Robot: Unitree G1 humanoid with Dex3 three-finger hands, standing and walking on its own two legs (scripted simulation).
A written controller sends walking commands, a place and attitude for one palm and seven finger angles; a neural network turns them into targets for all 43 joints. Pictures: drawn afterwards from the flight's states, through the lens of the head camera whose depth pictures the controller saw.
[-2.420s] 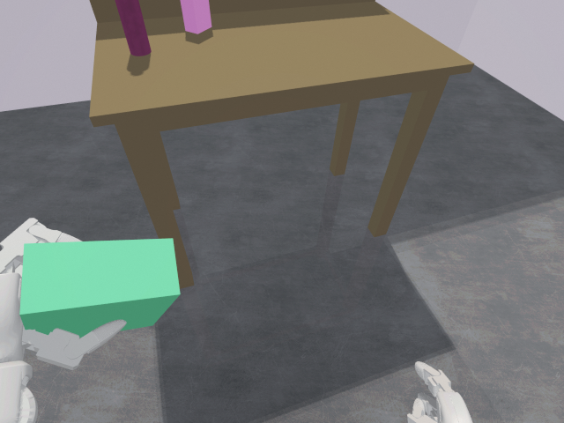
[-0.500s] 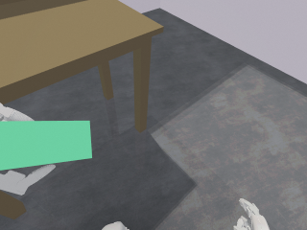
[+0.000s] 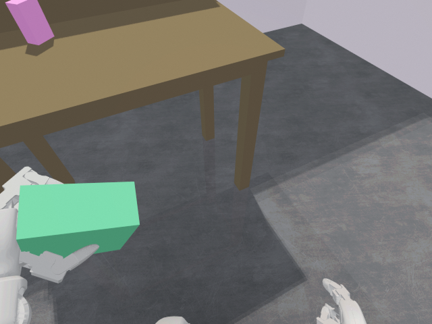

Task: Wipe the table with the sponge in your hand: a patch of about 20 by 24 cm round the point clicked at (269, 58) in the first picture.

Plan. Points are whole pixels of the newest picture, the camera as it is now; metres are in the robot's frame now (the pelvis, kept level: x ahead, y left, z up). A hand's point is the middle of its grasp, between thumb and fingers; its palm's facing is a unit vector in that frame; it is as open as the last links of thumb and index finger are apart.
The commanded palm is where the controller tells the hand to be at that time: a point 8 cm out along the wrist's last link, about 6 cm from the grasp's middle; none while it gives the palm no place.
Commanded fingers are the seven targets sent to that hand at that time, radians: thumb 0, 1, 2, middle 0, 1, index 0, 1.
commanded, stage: take the last steps up to it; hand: left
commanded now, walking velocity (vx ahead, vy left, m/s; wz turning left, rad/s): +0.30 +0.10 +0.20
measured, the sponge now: (96, 221) +0.23 +0.19 +0.13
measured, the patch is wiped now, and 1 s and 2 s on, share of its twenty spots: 0.00 0.00 0.00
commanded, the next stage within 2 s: none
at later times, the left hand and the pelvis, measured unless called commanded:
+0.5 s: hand (35, 255) +0.17 +0.24 +0.16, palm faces +0.49 -0.76 -0.43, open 10.5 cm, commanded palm +0.11 +0.27 +0.18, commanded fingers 0.00 0.10 1.30 -1.20 -1.60 -1.20 -1.60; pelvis -0.02 -0.02 -0.01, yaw +5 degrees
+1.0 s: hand (39, 195) +0.25 +0.26 +0.17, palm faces +0.47 -0.78 -0.42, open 10.5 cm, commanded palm +0.19 +0.30 +0.18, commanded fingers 0.00 0.10 1.30 -1.20 -1.60 -1.20 -1.60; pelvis +0.05 +0.01 +0.00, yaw +5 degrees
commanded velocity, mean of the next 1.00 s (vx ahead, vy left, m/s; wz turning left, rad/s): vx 0.30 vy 0.06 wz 0.05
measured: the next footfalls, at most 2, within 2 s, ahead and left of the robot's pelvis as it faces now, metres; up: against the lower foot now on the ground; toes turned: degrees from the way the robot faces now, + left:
left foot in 0.12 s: +0.01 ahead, +0.12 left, +0.00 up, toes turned +8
right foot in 0.44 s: +0.05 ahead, -0.12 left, +0.00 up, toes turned -5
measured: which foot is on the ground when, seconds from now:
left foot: up 0.00-0.10, down 0.12-0.44, up 0.46-0.76, down 0.78-1.00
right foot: down 0.00-0.12, up 0.14-0.42, down 0.44-0.80, up 0.82-1.00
